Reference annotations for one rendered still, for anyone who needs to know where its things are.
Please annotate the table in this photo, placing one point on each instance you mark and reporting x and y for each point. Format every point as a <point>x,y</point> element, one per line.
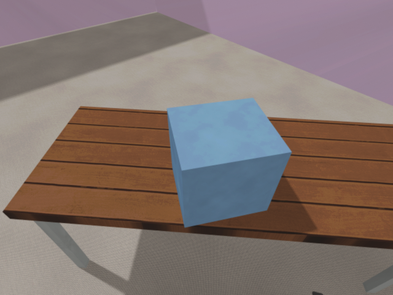
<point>112,167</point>

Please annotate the carton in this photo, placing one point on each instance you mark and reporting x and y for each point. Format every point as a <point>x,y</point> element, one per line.
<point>227,159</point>

